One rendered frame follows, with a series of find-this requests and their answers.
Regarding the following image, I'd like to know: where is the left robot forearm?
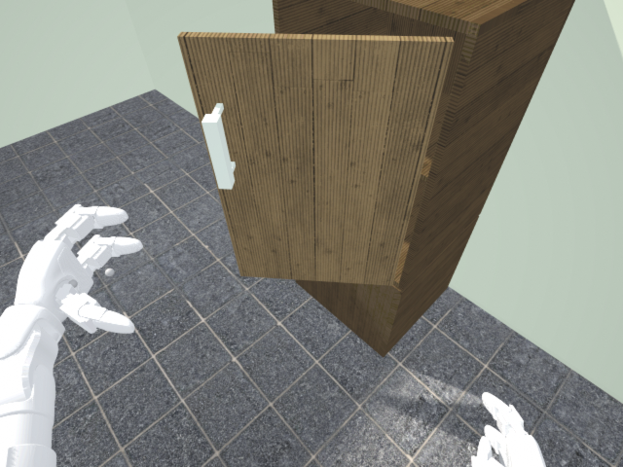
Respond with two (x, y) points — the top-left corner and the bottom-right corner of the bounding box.
(0, 305), (65, 467)

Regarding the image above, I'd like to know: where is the handle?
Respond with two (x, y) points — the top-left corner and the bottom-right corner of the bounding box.
(202, 103), (236, 190)

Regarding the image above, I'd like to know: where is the left robot hand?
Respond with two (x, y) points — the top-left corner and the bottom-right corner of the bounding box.
(14, 204), (143, 334)

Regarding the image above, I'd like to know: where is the right robot hand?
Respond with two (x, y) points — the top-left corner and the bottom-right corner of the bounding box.
(471, 392), (546, 467)

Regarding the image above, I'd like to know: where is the cupboard door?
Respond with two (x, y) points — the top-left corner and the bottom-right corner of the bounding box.
(177, 32), (454, 286)

